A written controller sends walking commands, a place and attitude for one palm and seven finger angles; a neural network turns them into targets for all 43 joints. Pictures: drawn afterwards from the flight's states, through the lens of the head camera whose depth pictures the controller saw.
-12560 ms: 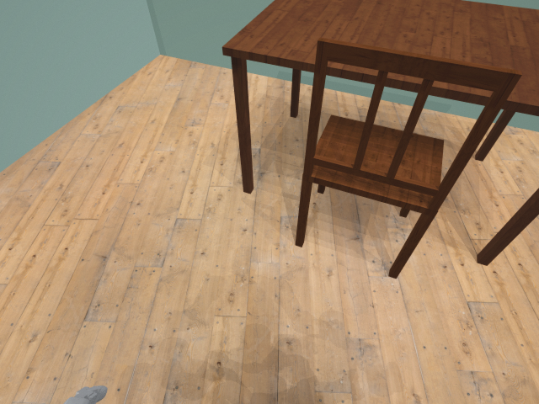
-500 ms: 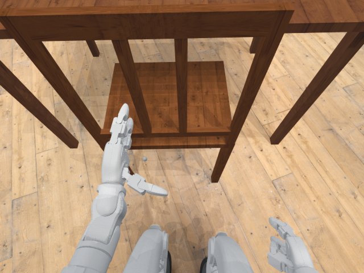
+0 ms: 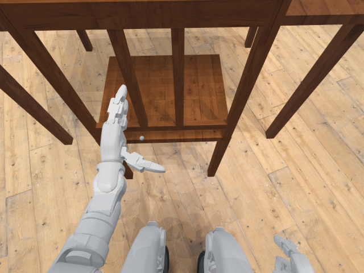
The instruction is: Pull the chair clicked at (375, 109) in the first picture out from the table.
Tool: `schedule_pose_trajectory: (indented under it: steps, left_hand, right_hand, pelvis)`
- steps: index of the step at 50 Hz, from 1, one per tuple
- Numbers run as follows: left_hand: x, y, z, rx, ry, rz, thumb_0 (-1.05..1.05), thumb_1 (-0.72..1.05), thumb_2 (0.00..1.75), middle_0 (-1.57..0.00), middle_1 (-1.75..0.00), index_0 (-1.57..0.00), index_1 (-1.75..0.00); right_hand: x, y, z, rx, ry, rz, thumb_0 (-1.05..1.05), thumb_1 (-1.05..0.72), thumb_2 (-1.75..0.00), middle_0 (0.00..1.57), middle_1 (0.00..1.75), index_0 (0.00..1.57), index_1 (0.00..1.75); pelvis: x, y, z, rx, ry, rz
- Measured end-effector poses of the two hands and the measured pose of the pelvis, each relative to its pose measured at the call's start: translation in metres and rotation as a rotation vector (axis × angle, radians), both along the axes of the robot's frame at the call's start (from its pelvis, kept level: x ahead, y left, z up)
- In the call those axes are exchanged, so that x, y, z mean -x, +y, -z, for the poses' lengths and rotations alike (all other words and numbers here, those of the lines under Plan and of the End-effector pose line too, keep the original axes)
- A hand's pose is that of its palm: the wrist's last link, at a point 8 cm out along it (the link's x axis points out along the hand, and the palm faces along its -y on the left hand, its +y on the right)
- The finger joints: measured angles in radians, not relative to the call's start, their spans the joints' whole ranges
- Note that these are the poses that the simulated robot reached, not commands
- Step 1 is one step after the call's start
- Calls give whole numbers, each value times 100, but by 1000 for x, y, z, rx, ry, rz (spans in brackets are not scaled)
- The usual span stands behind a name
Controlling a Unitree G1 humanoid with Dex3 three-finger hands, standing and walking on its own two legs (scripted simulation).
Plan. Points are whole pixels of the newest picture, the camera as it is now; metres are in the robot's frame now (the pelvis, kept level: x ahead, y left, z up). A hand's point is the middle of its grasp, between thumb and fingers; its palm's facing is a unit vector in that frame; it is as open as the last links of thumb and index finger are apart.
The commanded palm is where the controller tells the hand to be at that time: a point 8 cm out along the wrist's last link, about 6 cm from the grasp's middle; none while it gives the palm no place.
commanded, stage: push the fingers through the gap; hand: left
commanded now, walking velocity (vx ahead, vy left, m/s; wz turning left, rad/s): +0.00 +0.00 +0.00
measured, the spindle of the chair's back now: (133, 88) +0.51 +0.13 +0.04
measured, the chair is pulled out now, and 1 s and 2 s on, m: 0.00 -0.01 0.00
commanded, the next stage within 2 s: hook a spindle and tug to test in 0.94 s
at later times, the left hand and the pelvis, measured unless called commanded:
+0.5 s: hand (143, 109) +0.46 +0.10 +0.02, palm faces +0.05 -1.00 -0.05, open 16.9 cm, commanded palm +0.43 +0.15 +0.02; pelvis +0.00 +0.01 +0.00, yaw -2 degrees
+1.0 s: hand (141, 108) +0.47 +0.11 +0.02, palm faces +0.05 -1.00 -0.05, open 17.0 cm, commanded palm +0.44 +0.15 +0.02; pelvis +0.02 +0.01 +0.00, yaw -2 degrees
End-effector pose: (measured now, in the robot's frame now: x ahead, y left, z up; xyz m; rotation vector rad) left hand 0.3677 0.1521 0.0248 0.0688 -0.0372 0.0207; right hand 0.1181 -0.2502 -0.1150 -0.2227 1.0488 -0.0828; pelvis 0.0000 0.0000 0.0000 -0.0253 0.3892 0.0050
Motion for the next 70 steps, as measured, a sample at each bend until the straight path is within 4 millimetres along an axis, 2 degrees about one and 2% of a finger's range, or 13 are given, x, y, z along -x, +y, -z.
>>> schedule_pose_trajectory:
  steps: [5, 17, 24, 29, 35, 48, 56, 62, 70]
  left_hand:
    - [-9, 3, 1, 6, 10, -13, -2, -51, 30, -7, -8, -13, -13]
    - [-59, -1, -8, 25, 16, -11, -2, -51, 30, -7, -8, -7, -9]
    - [-71, 3, -1, 22, 22, -25, -2, -50, 30, -7, -8, -7, -8]
    - [-76, 4, 0, 20, 19, -28, -2, -50, 30, -6, -8, -7, -8]
    - [-80, 3, 1, 26, 23, -26, -2, -50, 30, -6, -8, -6, -8]
    - [-75, 8, 2, 23, 24, -29, -2, -50, 30, -6, -8, -6, -8]
    - [-74, 3, 0, 23, 24, -15, -2, -51, 30, -7, -10, -7, -9]
    - [-71, 3, -2, 27, 18, -26, -2, -50, 30, -12, -25, -12, -25]
    - [-70, 2, -2, 25, 17, -33, -2, -50, 30, -24, -62, -23, -61]
  right_hand:
    - [8, -1, 1, 9, 5, 2, 0, -90, -90, 20, 30, 20, 30]
    - [40, 0, -1, 11, 55, 48, 0, -90, -90, 20, 30, 20, 30]
    - [62, 3, 1, 3, 141, 77, 0, -90, -90, 20, 30, 20, 30]
    - [70, 5, 2, -1, 189, 90, 0, -90, -90, 20, 30, 20, 30]
    - [67, 8, 1, -8, 202, 96, 0, -90, -90, 20, 30, 20, 30]
    - [37, 7, -3, -7, 147, 63, 0, -90, -90, 20, 30, 20, 30]
    - [29, 6, -1, -9, 136, 52, 0, -90, -90, 20, 30, 20, 30]
    - [32, 5, -2, -14, 132, 59, 0, -90, -90, 20, 30, 20, 30]
    - [42, 3, 1, -17, 153, 64, 0, -90, -90, 20, 30, 20, 30]
  pelvis:
    - [6, 1, 1, 5, 1, -3]
    - [5, 7, 2, 6, 32, 20]
    - [-2, 12, 2, 7, 52, 31]
    - [-7, 14, 2, 9, 60, 33]
    - [-11, 16, 0, 11, 64, 36]
    - [-15, 15, -2, 14, 58, 28]
    - [-14, 13, -1, 13, 55, 24]
    - [-13, 11, -2, 10, 52, 27]
    - [-11, 8, -1, 8, 49, 25]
